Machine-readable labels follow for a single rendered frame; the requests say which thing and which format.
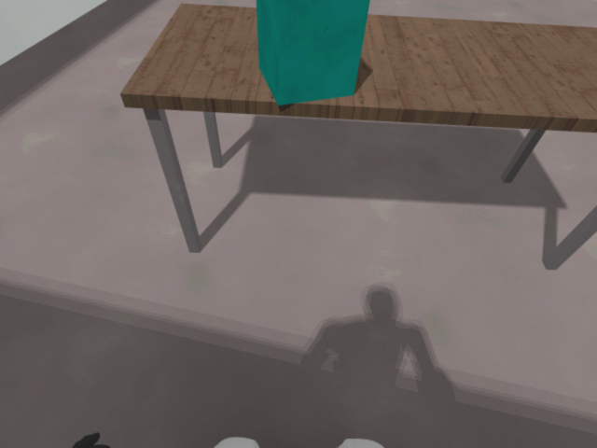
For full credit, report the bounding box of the table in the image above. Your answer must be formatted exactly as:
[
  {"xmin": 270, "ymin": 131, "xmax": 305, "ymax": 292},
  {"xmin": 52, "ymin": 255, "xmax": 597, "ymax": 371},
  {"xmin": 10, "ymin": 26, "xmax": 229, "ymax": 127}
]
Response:
[{"xmin": 120, "ymin": 4, "xmax": 597, "ymax": 270}]

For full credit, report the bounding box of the carton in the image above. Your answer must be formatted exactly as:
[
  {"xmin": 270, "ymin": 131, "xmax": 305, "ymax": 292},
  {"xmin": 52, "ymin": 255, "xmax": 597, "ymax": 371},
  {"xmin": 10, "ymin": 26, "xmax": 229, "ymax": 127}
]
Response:
[{"xmin": 257, "ymin": 0, "xmax": 370, "ymax": 105}]

